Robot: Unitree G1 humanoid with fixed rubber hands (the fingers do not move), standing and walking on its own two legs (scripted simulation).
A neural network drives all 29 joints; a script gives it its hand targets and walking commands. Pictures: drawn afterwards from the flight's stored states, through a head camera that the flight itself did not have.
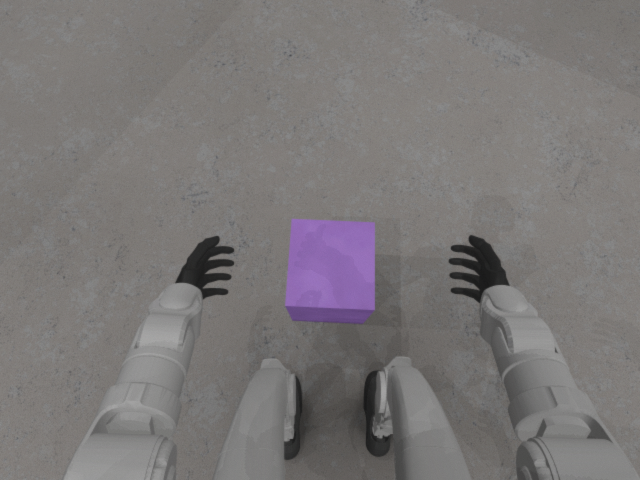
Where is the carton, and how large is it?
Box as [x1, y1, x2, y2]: [285, 219, 374, 323]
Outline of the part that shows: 292,219 285,306 292,320 362,323 374,310 374,222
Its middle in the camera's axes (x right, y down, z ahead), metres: +0.02 +0.09 +1.01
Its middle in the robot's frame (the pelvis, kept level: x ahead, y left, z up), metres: +0.47 -0.01 -0.56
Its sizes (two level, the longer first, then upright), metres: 0.210 0.200 0.250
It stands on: the floor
